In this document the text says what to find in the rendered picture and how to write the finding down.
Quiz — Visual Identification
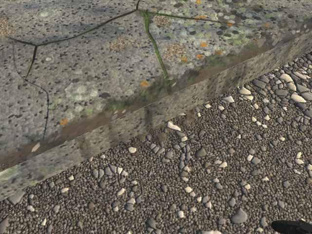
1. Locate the right robot hand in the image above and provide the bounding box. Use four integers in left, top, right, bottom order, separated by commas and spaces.
271, 219, 312, 234

